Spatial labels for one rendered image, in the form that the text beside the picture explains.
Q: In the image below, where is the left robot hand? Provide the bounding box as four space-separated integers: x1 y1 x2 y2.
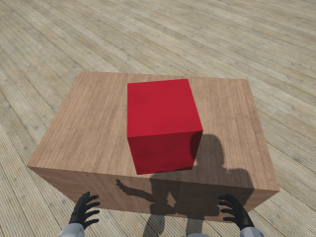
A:
68 192 100 230

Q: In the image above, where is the left robot forearm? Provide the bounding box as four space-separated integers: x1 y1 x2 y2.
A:
58 223 85 237

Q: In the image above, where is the carton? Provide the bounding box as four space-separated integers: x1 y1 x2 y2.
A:
126 78 203 175

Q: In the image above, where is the right robot hand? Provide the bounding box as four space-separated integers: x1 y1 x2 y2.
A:
218 194 255 231

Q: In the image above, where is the right robot forearm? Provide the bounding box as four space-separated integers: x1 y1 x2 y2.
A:
240 226 265 237

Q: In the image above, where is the pedestal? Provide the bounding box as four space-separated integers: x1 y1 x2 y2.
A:
27 70 280 223

